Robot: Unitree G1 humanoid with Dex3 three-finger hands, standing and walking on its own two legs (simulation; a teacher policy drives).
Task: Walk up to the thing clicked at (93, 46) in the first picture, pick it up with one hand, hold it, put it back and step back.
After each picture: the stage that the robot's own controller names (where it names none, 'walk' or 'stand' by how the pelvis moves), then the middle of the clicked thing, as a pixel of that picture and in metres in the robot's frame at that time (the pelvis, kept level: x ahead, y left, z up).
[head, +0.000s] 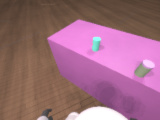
stand; (96, 44) +0.63 -0.02 +0.05
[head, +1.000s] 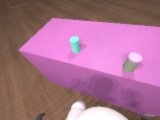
walk; (75, 45) +0.53 +0.15 +0.08
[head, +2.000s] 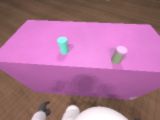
stand; (63, 46) +0.50 +0.23 +0.09
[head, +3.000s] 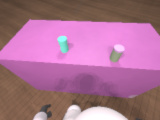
stand; (63, 44) +0.53 +0.24 +0.07
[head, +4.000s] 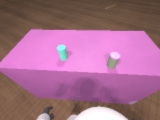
stand; (62, 52) +0.50 +0.25 +0.05
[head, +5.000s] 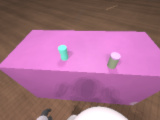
stand; (63, 53) +0.50 +0.24 +0.05
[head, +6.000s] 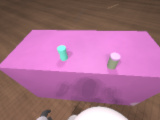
stand; (62, 53) +0.50 +0.25 +0.05
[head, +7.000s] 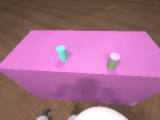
rise first; (62, 53) +0.49 +0.25 +0.05
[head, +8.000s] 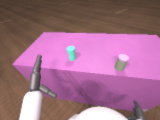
rise first; (71, 53) +0.51 +0.22 +0.05
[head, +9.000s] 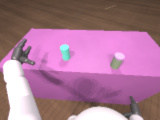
go down; (65, 52) +0.51 +0.20 +0.06
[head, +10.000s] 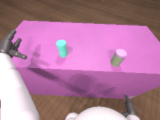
go down; (62, 48) +0.50 +0.20 +0.07
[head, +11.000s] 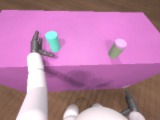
close in; (53, 42) +0.50 +0.22 +0.11
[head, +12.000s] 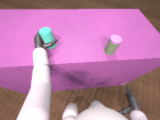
close; (48, 38) +0.53 +0.22 +0.12
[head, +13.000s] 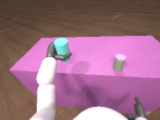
lift; (63, 50) +0.33 +0.17 +0.26
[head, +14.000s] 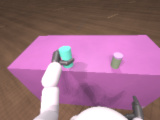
lift; (66, 57) +0.34 +0.16 +0.20
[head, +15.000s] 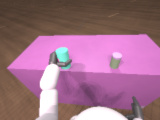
hold; (63, 58) +0.33 +0.18 +0.20
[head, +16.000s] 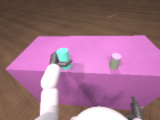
hold; (64, 59) +0.34 +0.18 +0.19
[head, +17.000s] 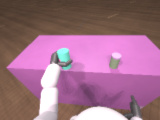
crouch; (64, 59) +0.34 +0.18 +0.18
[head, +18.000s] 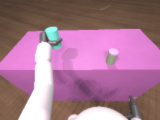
crouch; (54, 38) +0.46 +0.22 +0.24
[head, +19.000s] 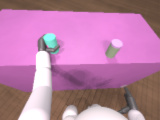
lower; (52, 44) +0.49 +0.22 +0.09
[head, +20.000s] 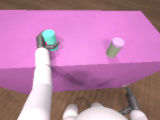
lower; (51, 41) +0.51 +0.22 +0.11
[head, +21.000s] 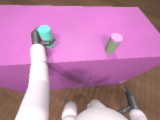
lower; (46, 37) +0.52 +0.23 +0.12
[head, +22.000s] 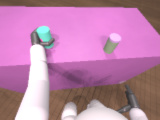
lower; (46, 38) +0.52 +0.23 +0.12
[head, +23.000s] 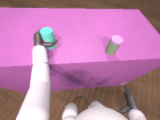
loosen; (48, 38) +0.52 +0.22 +0.12
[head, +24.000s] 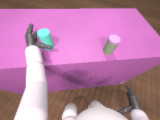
withdraw; (46, 40) +0.52 +0.23 +0.11
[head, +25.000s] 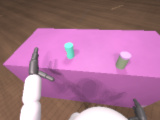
sink last; (69, 50) +0.51 +0.21 +0.08
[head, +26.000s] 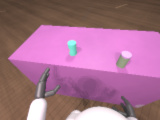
stand; (72, 48) +0.53 +0.21 +0.06
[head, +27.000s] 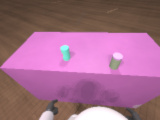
stand; (65, 53) +0.51 +0.22 +0.06
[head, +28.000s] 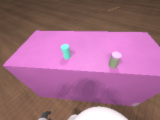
stand; (66, 51) +0.53 +0.23 +0.05
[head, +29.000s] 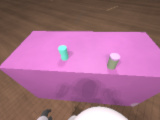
stand; (63, 53) +0.51 +0.24 +0.05
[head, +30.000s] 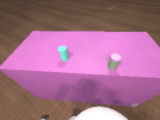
stand; (63, 53) +0.50 +0.25 +0.05
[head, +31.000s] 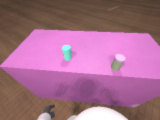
stand; (67, 53) +0.50 +0.22 +0.05
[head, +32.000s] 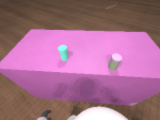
walk; (63, 53) +0.49 +0.24 +0.05
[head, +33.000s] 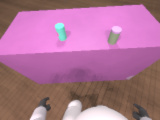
walk; (61, 32) +0.61 +0.26 +0.08
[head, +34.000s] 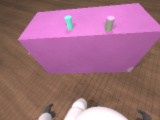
walk; (69, 23) +0.84 +0.29 +0.07
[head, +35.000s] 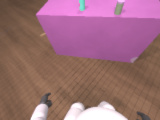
stand; (82, 3) +1.11 +0.16 +0.08
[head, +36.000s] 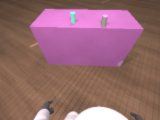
stand; (73, 17) +1.12 +0.25 +0.06
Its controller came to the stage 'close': yes
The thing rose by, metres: 0.21
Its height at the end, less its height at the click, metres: +0.00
